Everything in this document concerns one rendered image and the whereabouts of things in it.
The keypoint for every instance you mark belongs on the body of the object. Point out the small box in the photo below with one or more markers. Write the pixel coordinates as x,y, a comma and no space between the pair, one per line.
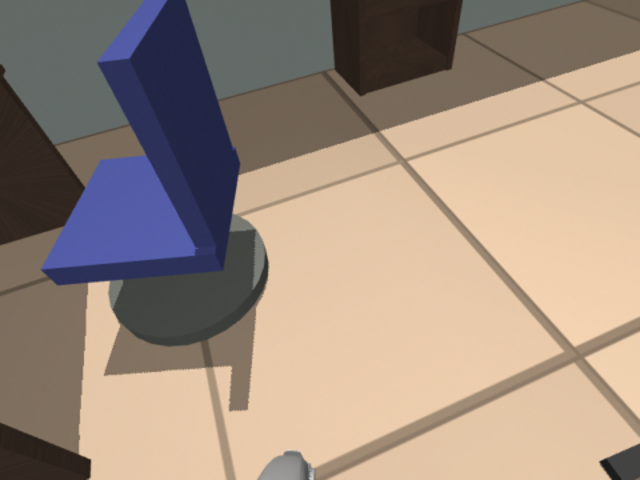
624,465

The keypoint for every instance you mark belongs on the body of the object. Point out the bookshelf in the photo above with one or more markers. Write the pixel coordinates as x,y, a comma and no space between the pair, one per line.
381,43

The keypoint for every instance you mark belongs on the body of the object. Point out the office chair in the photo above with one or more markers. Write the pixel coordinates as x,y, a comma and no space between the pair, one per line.
182,268

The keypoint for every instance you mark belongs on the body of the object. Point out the desk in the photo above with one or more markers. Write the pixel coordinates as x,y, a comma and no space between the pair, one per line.
38,192

